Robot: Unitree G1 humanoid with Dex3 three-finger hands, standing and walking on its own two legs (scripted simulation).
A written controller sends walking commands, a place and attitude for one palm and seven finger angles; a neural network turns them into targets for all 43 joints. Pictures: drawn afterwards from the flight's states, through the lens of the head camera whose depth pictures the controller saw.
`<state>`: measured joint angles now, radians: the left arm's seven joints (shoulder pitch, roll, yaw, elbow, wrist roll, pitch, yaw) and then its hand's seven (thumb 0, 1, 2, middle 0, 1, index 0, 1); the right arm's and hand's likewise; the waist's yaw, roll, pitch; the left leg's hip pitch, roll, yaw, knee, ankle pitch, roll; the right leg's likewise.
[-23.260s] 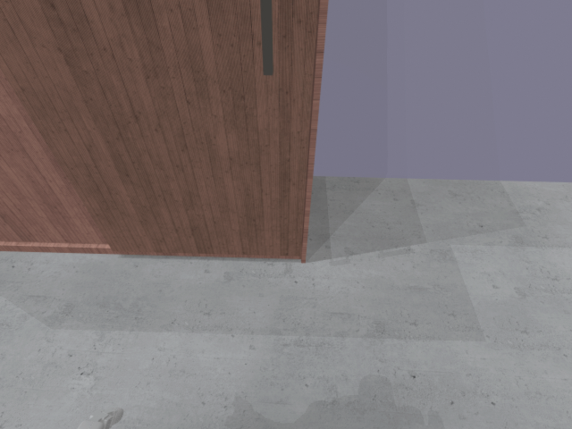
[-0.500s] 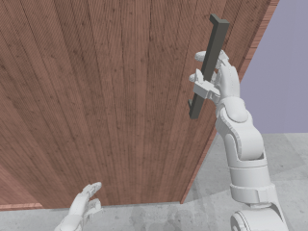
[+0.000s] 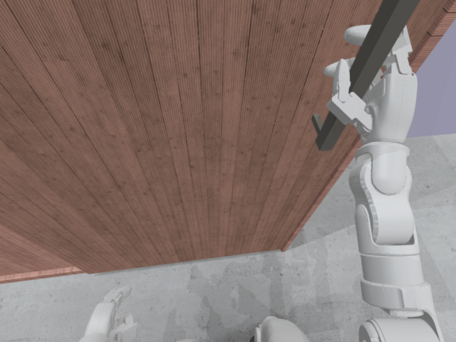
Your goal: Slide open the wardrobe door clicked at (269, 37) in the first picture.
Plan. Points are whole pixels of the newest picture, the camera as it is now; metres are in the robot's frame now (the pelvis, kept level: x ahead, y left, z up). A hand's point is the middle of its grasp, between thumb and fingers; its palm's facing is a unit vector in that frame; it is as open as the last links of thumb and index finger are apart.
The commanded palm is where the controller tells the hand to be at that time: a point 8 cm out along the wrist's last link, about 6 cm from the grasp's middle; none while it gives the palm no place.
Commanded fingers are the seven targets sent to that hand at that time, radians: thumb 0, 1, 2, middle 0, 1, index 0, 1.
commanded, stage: step sideways, sliding the door along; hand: right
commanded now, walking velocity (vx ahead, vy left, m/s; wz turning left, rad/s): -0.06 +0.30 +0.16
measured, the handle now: (350, 71) +0.42 -0.16 +0.23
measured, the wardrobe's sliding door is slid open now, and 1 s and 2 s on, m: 0.01 0.22 0.50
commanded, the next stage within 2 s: none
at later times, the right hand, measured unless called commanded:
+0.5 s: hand (292, 94) +0.39 -0.08 +0.22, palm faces +0.40 +0.91 -0.09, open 6.5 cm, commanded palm +0.34 -0.05 +0.22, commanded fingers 0.00 -0.90 -0.90 0.45 1.40 0.45 1.40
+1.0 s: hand (171, 103) +0.37 +0.07 +0.22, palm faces +0.36 +0.93 -0.06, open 6.5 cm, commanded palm +0.33 +0.10 +0.21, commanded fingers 0.00 -0.90 -0.90 0.45 1.40 0.45 1.40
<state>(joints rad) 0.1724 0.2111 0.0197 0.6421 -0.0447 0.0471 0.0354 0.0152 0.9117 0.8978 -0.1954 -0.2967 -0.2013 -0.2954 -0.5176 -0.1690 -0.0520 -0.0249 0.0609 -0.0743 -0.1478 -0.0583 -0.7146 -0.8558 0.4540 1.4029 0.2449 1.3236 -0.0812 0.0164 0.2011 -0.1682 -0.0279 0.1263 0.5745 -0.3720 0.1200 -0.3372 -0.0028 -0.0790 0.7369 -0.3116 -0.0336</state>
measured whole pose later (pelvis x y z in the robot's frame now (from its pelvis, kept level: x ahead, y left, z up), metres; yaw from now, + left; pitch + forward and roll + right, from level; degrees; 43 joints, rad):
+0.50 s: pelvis +0.05 +0.14 -0.01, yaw -4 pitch -8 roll +3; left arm -0.04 0.18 -0.02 0.52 -0.06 -0.01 -0.06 0.01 0.91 0.90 -0.20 -0.30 -0.28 -0.33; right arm -0.42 -0.21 -0.20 -0.25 0.08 -0.03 -0.15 -0.09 -0.67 -0.84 0.47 1.41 0.26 1.20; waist -0.11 -0.12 0.36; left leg -0.25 0.05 0.10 0.63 -0.24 -0.02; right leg -0.30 -0.18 0.10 0.99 -0.52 0.05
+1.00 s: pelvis +0.02 +0.27 -0.02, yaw +0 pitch -9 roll +4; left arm 0.02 0.20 0.03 0.53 -0.07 -0.04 -0.06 0.01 0.91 0.90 -0.20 -0.30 -0.20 -0.30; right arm -0.38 -0.18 -0.21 -0.27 0.05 -0.06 -0.18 -0.09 -0.68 -0.82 0.48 1.42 0.24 1.24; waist -0.09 -0.15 0.36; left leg -0.18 0.01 0.13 0.60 -0.25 -0.02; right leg -0.27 -0.32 0.05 0.75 -0.30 0.07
